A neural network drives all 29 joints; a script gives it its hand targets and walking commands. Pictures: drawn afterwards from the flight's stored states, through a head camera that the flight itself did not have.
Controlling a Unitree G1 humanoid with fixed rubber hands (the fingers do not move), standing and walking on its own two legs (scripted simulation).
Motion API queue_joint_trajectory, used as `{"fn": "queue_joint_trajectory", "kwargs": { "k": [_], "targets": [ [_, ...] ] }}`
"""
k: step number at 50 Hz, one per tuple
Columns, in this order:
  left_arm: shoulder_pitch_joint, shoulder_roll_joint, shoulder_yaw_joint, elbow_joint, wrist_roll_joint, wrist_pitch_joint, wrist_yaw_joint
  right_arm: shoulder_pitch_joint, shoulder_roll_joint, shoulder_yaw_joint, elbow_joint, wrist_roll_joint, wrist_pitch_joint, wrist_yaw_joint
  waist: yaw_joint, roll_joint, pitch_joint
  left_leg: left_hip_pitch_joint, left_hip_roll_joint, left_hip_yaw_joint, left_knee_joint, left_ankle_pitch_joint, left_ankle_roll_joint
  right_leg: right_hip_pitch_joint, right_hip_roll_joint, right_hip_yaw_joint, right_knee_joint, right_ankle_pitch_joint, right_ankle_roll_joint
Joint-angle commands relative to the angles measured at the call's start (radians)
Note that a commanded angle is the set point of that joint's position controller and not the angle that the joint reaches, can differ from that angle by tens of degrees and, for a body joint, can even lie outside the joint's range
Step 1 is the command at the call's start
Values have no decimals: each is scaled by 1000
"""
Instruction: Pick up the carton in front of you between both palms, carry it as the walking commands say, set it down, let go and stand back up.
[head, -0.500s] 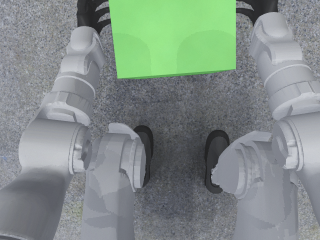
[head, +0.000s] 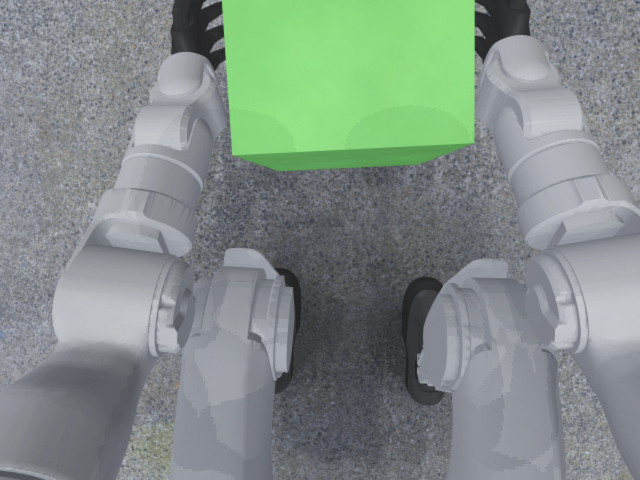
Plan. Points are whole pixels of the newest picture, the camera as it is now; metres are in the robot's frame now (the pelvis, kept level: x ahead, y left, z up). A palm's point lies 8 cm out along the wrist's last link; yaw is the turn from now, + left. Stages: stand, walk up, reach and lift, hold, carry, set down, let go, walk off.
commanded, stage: reach and lift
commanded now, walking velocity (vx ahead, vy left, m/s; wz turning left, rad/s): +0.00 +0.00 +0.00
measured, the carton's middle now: (345, 73) +0.53 +0.03 -0.20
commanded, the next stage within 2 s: none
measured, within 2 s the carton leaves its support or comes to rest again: neither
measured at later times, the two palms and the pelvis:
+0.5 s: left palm (38, 12) +0.47 +0.19 +0.07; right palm out of the picture +0.50 -0.11 +0.07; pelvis +0.01 -0.01 +0.12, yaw +2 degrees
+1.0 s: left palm out of the picture +0.44 +0.18 +0.23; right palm out of the picture +0.46 -0.12 +0.23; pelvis +0.06 +0.00 +0.26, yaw +2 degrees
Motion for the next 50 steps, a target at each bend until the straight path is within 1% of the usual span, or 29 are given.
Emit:
{"fn": "queue_joint_trajectory", "kwargs": {
  "k": [1,3,4,7,10,12,13,14,16,17,18,21,24,28,33,42,50],
  "targets": [
    [-656,-1112,-296,-464,-2,15,-294,-624,1185,293,-433,29,10,269,64,-19,-1697,881,-119,114,-211,415,1,727,128,-114,-186,346,-26],
    [-590,-1157,-257,-437,65,55,-315,-549,1241,263,-401,-16,51,291,65,-29,-1568,807,-121,120,-253,337,5,649,134,-116,-239,265,-26],
    [-563,-1188,-239,-425,90,74,-325,-524,1252,242,-384,-48,65,299,58,-25,-1520,758,-122,120,-279,271,7,625,133,-119,-259,218,-28],
    [-488,-1242,-170,-339,178,126,-360,-416,1270,127,-282,-162,111,312,21,-7,-1343,635,-125,120,-351,147,6,551,136,-118,-339,119,-38],
    [-454,-1240,-86,-259,252,163,-387,-370,1241,4,-193,-270,142,318,-7,10,-1222,560,-126,116,-415,54,9,523,132,-107,-413,45,-50],
    [-445,-1245,-53,-241,287,177,-395,-366,1241,-32,-178,-306,151,321,-7,12,-1225,580,-128,116,-453,36,9,537,133,-101,-453,27,-53],
    [-443,-1242,-38,-241,301,180,-398,-374,1243,-38,-185,-313,155,324,-2,10,-1241,601,-129,114,-469,38,10,548,134,-97,-470,24,-52],
    [-432,-1243,-30,-237,311,184,-398,-381,1257,-31,-193,-312,158,325,12,4,-1260,624,-130,115,-485,43,11,567,136,-94,-487,23,-50],
    [-415,-1244,-22,-240,325,188,-400,-384,1282,-11,-208,-306,164,329,28,-16,-1301,667,-131,115,-512,60,14,611,139,-89,-522,27,-42],
    [-401,-1248,-17,-243,329,190,-401,-389,1285,-1,-220,-304,166,330,40,-22,-1323,671,-132,115,-525,47,18,645,139,-84,-532,21,-40],
    [-396,-1244,-23,-249,333,193,-402,-373,1304,8,-221,-302,173,331,34,-39,-1333,692,-131,114,-541,61,18,664,140,-84,-559,29,-34],
    [-363,-1278,-65,-286,319,205,-415,-327,1335,42,-256,-295,185,335,26,-43,-1408,755,-136,116,-571,119,15,755,141,-82,-599,85,-26],
    [-321,-1310,-121,-324,295,216,-422,-281,1364,91,-301,-276,194,339,17,-34,-1458,832,-138,109,-605,170,11,812,140,-80,-632,137,-23],
    [-256,-1348,-197,-373,262,226,-420,-216,1397,164,-360,-243,202,345,10,-14,-1484,940,-140,94,-654,231,4,871,140,-76,-675,193,-21],
    [-159,-1374,-256,-400,246,227,-407,-126,1412,223,-396,-218,204,350,8,-1,-1439,1050,-142,73,-728,260,0,934,143,-65,-742,213,-20],
    [3,-1409,-268,-390,268,217,-394,37,1419,224,-382,-236,196,356,-2,7,-1276,1218,-140,38,-892,247,3,1069,138,-37,-901,197,-26],
    [135,-1416,-264,-385,299,204,-395,174,1436,218,-377,-260,186,361,-13,11,-1152,1376,-130,9,-1048,264,14,1249,121,-3,-1062,232,-32]
  ]
}}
